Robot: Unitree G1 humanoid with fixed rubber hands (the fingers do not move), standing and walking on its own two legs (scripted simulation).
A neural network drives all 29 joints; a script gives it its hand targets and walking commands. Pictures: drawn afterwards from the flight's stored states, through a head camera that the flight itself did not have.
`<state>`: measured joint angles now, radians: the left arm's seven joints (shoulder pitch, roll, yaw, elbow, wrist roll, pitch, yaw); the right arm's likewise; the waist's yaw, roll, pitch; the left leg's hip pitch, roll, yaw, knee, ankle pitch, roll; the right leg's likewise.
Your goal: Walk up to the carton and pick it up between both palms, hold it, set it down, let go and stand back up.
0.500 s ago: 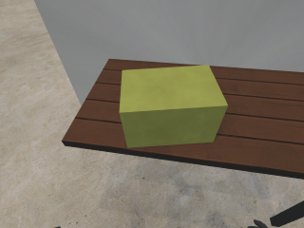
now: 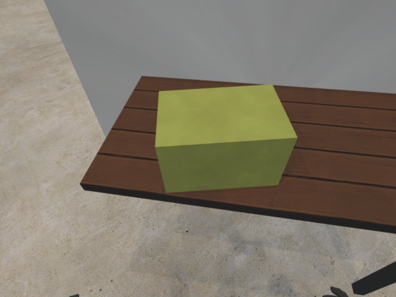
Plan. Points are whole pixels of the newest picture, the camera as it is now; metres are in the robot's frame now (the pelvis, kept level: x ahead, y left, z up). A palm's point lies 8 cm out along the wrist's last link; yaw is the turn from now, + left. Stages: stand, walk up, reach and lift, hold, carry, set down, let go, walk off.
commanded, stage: stand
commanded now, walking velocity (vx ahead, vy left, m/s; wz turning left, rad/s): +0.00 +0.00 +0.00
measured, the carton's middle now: (219, 138) +0.48 +0.00 +0.02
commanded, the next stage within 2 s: none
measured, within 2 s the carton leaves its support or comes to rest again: neither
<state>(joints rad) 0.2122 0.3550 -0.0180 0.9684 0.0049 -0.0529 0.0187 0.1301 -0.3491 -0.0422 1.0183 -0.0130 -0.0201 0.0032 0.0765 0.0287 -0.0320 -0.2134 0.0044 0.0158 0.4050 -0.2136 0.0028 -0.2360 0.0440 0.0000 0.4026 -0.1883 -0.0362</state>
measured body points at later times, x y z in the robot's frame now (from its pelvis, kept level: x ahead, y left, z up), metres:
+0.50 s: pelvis +0.00 +0.00 +0.00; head +0.00 -0.01 +0.45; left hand +0.06 +0.31 -0.11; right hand +0.13 -0.29 -0.13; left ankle +0.00 +0.12 -0.74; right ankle +0.01 -0.09 -0.74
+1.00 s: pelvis +0.00 +0.00 +0.00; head +0.00 -0.01 +0.45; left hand +0.06 +0.31 -0.11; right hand +0.13 -0.29 -0.13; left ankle +0.00 +0.12 -0.74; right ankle +0.01 -0.09 -0.74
